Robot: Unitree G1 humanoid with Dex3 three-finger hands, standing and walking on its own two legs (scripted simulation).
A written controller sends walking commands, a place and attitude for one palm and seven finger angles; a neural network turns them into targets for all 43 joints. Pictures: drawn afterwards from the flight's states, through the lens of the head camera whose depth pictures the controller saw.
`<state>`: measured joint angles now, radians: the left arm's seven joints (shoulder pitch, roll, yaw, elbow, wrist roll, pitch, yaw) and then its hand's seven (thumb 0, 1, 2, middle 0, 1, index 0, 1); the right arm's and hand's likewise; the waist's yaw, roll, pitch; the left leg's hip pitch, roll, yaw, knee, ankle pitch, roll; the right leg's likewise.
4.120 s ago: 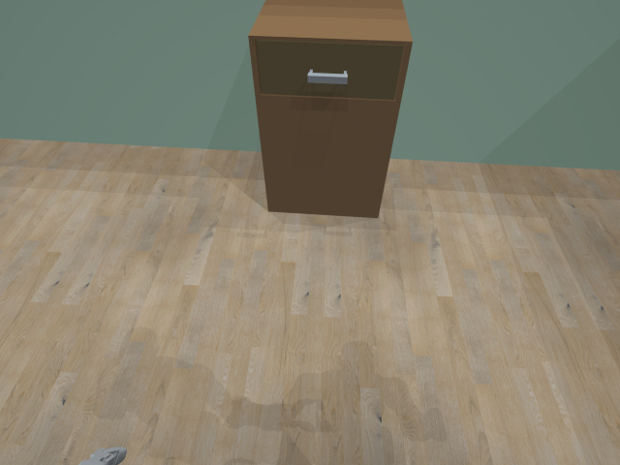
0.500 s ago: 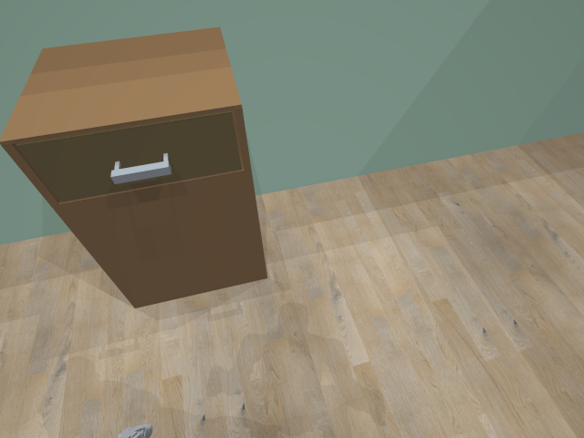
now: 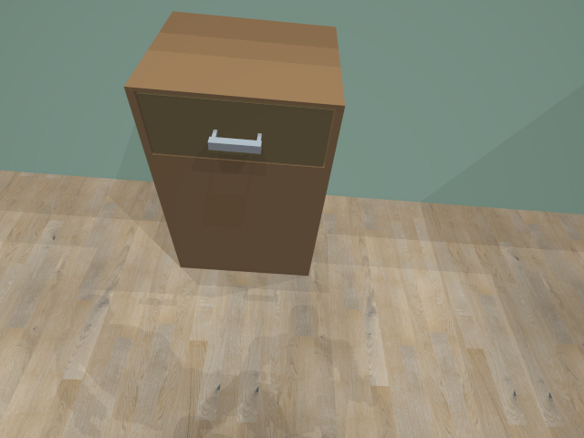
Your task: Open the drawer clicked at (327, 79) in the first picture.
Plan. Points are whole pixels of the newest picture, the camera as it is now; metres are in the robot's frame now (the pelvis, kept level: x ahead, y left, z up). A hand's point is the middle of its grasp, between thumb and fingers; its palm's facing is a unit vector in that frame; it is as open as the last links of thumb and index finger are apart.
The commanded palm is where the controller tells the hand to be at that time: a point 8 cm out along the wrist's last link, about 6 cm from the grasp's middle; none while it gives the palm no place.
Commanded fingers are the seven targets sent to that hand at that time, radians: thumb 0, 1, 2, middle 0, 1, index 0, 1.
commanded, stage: take the last steps up to it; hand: left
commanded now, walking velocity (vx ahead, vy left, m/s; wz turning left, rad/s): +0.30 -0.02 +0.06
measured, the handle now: (236, 140) +0.77 +0.21 -0.09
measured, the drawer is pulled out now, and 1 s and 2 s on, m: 0.00 0.00 0.00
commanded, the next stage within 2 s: come to a stop and stand still in 0.76 s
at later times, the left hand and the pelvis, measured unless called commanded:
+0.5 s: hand out of the picture +0.09 +0.14 -0.16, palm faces +0.11 -0.98 -0.18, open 7.3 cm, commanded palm none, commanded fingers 0.00 0.90 0.90 -0.20 -0.30 -0.20 -0.30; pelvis +0.10 -0.03 +0.01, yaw +3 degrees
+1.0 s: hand (183, 345) +0.28 +0.21 -0.17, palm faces +0.07 -0.98 -0.19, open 7.3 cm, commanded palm none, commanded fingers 0.00 0.90 0.90 -0.20 -0.30 -0.20 -0.30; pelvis +0.24 +0.03 +0.01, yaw +1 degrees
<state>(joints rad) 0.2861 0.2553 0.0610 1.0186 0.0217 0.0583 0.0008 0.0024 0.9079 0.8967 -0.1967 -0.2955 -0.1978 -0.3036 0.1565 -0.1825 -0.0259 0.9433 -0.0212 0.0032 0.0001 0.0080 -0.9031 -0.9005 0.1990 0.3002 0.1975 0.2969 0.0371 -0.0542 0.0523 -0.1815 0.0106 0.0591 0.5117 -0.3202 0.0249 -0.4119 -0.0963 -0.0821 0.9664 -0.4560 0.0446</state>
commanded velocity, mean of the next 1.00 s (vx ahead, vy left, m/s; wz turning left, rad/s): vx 0.16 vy -0.03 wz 0.01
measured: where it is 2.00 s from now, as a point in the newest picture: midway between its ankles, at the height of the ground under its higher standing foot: outside the picture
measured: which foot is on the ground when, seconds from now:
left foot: down 0.00-0.28, up 0.30-0.68, down 0.70-1.00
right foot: up 0.00-0.26, down 0.28-0.70, up 0.72-1.00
